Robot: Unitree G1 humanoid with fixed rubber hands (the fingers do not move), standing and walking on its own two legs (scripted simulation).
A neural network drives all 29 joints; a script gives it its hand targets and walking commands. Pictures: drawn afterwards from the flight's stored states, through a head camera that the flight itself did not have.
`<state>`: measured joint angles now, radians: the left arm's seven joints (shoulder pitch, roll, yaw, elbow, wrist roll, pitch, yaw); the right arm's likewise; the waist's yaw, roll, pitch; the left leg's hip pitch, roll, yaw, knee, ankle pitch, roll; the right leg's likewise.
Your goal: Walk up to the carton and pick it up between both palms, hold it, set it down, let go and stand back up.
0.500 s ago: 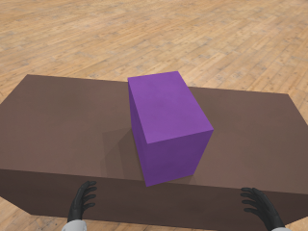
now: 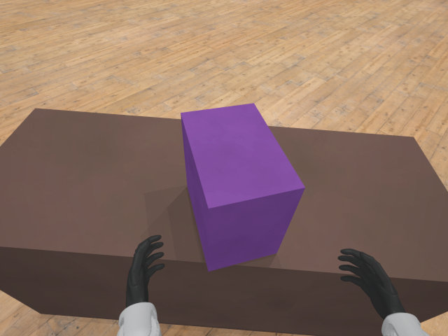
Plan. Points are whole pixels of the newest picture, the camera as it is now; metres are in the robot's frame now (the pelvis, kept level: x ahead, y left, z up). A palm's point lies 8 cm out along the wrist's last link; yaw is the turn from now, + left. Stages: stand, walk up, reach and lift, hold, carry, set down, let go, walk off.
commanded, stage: reach and lift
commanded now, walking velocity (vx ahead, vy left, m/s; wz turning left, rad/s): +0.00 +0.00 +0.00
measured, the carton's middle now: (231, 186) +0.42 -0.01 -0.01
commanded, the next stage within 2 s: none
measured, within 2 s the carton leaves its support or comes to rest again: neither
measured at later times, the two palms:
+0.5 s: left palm (145, 251) +0.24 +0.14 +0.05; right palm (371, 249) +0.25 -0.25 +0.04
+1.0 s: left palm (141, 205) +0.30 +0.15 +0.10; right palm (366, 189) +0.33 -0.24 +0.11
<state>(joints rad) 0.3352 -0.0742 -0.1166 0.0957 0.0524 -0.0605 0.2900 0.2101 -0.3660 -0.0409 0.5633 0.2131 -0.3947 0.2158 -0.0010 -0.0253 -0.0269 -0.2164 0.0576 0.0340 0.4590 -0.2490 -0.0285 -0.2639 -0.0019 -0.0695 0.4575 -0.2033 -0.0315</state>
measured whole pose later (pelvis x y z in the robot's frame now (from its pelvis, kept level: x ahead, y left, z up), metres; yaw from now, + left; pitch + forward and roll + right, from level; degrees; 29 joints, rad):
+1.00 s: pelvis -0.01 -0.01 +0.00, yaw +0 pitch +0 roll +0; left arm -0.23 -0.08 0.07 -0.02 0.05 0.59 0.28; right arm -0.37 -0.39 0.00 0.44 0.28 0.15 0.11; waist 0.00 -0.02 -0.03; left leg -0.21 0.06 0.03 0.41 -0.20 -0.04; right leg -0.26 0.01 -0.07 0.42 -0.16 -0.04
